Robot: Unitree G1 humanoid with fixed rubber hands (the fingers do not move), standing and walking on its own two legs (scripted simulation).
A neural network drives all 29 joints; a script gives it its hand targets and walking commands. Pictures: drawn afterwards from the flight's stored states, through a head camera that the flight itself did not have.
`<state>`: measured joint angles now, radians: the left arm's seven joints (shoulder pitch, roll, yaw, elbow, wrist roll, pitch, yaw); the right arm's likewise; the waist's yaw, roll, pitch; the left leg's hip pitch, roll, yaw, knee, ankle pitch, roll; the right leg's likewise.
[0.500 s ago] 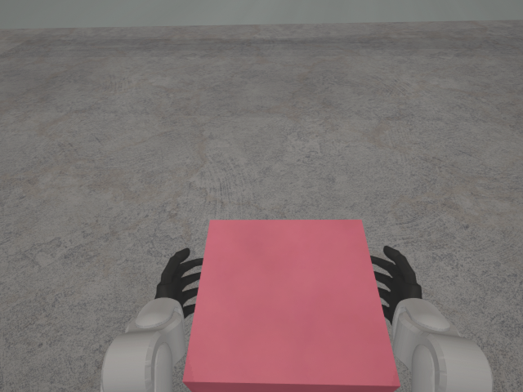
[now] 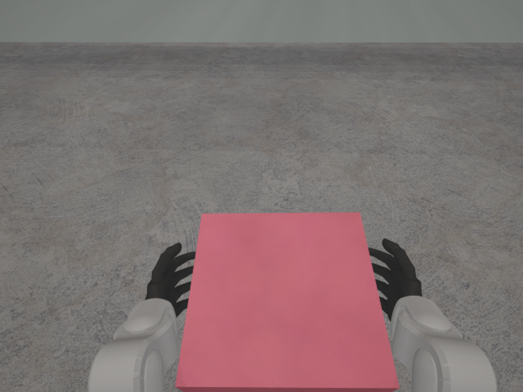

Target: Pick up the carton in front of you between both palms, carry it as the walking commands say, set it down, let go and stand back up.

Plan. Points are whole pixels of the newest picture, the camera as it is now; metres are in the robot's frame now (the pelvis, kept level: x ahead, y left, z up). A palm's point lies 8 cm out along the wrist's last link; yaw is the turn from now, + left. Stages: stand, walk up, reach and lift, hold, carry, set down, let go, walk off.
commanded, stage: carry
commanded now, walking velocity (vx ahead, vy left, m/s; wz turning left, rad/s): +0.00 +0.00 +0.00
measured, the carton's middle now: (280, 319) +0.24 +0.00 +0.03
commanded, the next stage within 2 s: none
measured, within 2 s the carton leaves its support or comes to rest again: neither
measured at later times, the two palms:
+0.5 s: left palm (203, 173) +0.45 +0.13 +0.13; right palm (379, 172) +0.45 -0.17 +0.13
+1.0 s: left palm (201, 186) +0.48 +0.15 +0.07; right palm (356, 175) +0.50 -0.15 +0.08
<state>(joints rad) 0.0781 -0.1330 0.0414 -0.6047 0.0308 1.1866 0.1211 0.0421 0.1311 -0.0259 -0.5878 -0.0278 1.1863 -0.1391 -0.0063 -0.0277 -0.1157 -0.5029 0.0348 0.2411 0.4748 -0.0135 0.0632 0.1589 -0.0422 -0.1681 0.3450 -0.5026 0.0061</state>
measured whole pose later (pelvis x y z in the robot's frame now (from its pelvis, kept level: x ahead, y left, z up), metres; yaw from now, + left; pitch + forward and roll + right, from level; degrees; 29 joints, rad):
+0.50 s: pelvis +0.21 -0.02 +0.02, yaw +2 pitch +4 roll -1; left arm 0.00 -0.13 0.03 -0.51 0.05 1.19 0.13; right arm 0.00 0.13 -0.06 -0.54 -0.06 1.19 -0.13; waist -0.01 0.04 -0.15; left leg -0.19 0.10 0.15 0.49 -0.34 -0.04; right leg -0.29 -0.04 -0.17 0.48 -0.24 -0.02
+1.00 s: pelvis +0.23 -0.02 +0.02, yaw +3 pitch +4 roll -1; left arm -0.06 -0.13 0.06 -0.18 0.17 0.96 0.06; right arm -0.07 0.13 -0.08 -0.18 -0.17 0.95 -0.05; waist 0.00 0.00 -0.11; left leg -0.19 0.10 0.15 0.52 -0.40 -0.03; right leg -0.29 -0.06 -0.18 0.53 -0.30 0.00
